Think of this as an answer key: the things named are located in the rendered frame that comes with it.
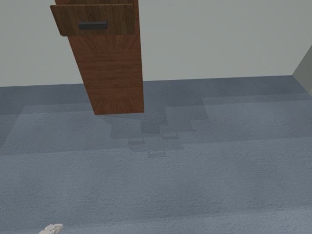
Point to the robot left hand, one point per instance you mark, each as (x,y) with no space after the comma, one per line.
(52,229)

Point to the cabinet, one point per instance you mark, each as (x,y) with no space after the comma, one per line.
(111,69)

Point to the drawer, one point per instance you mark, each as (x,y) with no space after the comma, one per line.
(119,13)

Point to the handle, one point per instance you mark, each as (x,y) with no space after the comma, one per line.
(99,25)

